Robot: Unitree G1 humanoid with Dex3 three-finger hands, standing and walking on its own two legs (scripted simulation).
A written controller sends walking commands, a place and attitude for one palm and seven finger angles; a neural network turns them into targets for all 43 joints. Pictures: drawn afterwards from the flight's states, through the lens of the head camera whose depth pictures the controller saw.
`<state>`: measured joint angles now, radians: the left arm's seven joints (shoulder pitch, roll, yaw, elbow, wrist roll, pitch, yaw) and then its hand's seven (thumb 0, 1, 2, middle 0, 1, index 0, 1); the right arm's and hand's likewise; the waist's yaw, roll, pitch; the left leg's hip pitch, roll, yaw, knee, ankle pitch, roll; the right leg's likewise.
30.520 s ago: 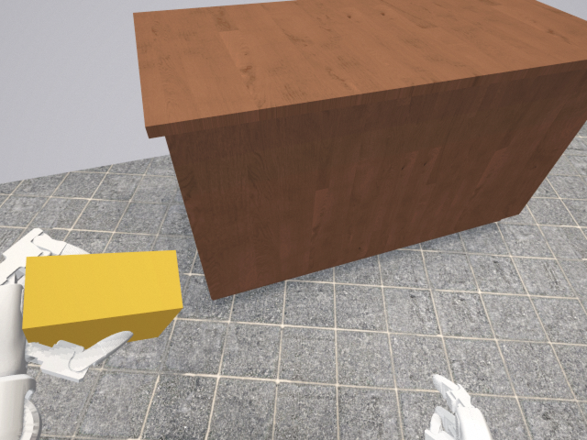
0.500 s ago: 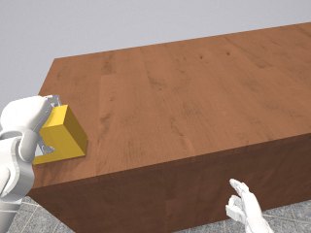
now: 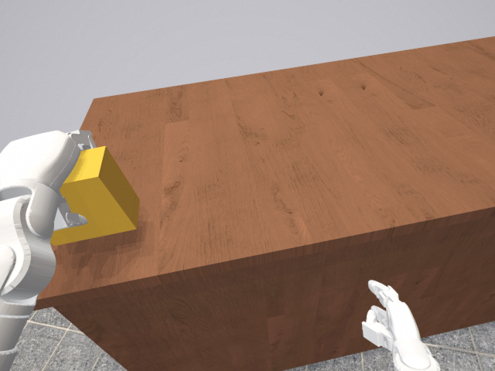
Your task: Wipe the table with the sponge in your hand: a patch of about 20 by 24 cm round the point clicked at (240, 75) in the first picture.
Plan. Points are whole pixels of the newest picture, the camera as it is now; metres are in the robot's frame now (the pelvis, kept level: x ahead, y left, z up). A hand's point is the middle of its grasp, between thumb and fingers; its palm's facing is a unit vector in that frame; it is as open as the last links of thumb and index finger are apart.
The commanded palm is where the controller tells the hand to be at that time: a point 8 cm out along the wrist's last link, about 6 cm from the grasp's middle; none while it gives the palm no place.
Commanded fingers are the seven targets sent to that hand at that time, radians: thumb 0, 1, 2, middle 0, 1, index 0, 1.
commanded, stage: lift the sponge slowly off the table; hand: left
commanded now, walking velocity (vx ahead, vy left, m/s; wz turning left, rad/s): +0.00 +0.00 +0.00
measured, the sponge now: (86, 207) +0.27 +0.31 +0.16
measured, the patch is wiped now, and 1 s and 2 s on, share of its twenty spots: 0.95 0.95 0.95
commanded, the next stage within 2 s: bring the sponge back beside the body in 0.68 s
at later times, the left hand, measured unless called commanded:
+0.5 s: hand (60, 160) +0.27 +0.31 +0.25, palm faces +0.20 -0.01 -0.98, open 10.2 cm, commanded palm +0.22 +0.31 +0.32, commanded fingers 0.00 0.10 1.30 -1.20 -1.60 -1.20 -1.60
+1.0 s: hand (60, 165) +0.26 +0.30 +0.25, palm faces +0.20 -0.03 -0.98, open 10.2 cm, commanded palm +0.21 +0.31 +0.32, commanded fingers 0.00 0.10 1.30 -1.20 -1.60 -1.20 -1.60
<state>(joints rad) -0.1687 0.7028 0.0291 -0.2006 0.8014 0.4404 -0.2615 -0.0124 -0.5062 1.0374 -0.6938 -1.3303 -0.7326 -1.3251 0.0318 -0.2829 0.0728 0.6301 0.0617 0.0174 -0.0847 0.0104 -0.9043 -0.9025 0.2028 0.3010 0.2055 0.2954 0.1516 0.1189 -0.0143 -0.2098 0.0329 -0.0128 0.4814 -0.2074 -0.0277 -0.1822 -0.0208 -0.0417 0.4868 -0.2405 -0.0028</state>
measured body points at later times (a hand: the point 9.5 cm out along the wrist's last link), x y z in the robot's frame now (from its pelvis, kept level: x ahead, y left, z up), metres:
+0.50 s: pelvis -0.01 +0.00 +0.00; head -0.04 -0.05 +0.45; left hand +0.26 +0.30 +0.30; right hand +0.25 -0.19 -0.07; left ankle +0.04 +0.14 -0.74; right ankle +0.02 -0.12 -0.74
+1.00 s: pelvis -0.01 +0.00 +0.00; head -0.03 -0.05 +0.44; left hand +0.25 +0.30 +0.30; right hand +0.25 -0.19 -0.07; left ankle +0.04 +0.14 -0.74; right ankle +0.02 -0.12 -0.74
